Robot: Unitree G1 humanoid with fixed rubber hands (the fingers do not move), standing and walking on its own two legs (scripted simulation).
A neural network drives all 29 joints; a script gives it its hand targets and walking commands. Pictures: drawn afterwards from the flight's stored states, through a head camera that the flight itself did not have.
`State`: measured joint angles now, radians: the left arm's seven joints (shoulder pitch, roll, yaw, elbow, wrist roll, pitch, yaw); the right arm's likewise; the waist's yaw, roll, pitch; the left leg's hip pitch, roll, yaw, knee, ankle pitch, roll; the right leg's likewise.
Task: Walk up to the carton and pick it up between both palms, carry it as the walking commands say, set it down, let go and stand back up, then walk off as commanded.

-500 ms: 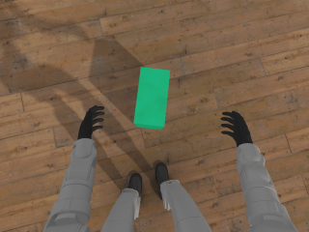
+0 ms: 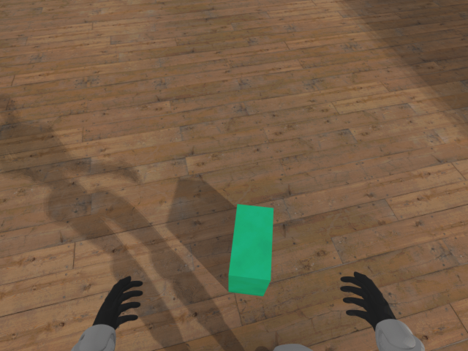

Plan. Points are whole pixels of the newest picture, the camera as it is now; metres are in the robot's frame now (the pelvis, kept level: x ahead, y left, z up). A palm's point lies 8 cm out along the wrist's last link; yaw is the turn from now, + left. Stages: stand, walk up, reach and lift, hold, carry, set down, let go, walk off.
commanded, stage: let go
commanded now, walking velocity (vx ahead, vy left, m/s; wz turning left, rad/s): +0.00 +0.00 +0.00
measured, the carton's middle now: (250, 251) +0.48 -0.07 -0.64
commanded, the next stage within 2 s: stand in 0.30 s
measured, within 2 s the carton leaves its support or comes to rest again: neither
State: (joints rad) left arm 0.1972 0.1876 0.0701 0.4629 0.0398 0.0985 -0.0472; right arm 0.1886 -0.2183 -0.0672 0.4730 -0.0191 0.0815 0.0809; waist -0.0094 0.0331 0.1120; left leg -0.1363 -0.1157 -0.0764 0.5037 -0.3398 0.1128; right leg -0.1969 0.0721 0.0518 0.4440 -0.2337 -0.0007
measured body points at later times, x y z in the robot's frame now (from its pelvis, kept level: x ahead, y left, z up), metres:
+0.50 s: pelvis +0.04 +0.02 +0.00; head +0.04 +0.04 +0.45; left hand +0.14 +0.27 -0.13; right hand +0.15 -0.26 -0.08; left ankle -0.05 +0.05 -0.73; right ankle +0.00 -0.12 -0.74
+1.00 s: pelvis +0.08 +0.05 -0.02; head +0.08 +0.05 +0.43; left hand +0.11 +0.31 -0.16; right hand +0.11 -0.23 -0.14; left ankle +0.04 +0.22 -0.74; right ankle +0.01 -0.12 -0.74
